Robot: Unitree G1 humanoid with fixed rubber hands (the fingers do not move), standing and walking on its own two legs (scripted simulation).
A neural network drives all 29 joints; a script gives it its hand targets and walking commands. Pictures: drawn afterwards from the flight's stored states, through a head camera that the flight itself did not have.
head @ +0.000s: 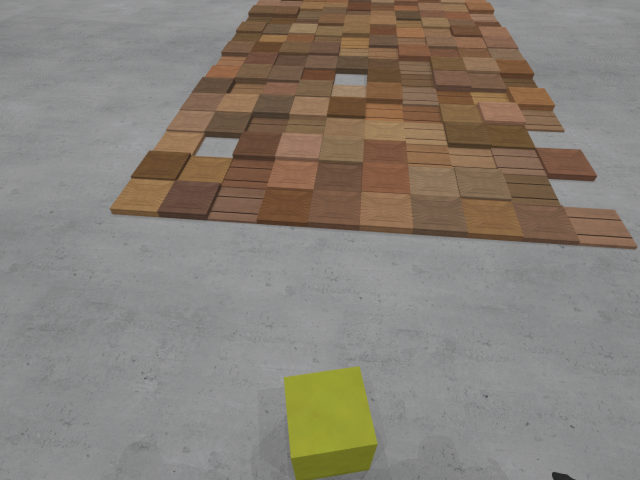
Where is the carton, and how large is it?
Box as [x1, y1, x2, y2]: [284, 366, 377, 479]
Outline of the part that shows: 359,366 284,377 290,454 296,479 313,479 360,471 369,468 377,443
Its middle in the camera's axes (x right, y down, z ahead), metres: +0.03 +0.51 +1.07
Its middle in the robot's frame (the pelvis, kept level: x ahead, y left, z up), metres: +0.42 +0.00 -0.66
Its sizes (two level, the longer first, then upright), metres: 0.210 0.200 0.250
